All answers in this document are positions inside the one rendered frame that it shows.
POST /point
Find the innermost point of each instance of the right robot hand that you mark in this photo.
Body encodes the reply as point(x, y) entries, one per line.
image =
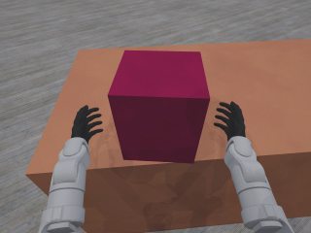
point(235, 121)

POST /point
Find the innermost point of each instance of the left robot forearm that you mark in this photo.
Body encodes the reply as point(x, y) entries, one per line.
point(65, 209)

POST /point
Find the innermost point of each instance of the left robot hand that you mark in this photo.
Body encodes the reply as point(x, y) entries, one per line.
point(81, 127)

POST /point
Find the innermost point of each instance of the carton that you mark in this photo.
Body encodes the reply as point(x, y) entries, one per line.
point(159, 101)

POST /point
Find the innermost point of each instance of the pedestal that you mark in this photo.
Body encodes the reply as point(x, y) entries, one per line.
point(270, 81)

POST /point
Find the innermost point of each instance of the right robot forearm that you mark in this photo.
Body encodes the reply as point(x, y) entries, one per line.
point(260, 211)

